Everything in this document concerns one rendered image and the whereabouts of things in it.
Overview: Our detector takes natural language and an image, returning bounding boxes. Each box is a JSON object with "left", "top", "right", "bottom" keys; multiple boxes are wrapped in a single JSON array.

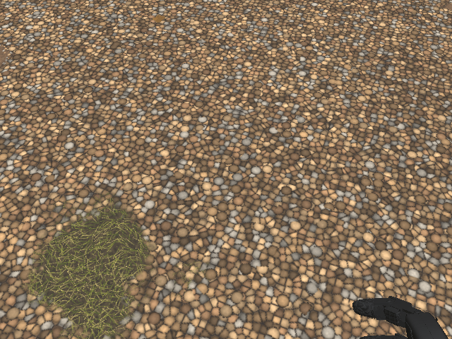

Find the robot right hand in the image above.
[{"left": 352, "top": 296, "right": 448, "bottom": 339}]

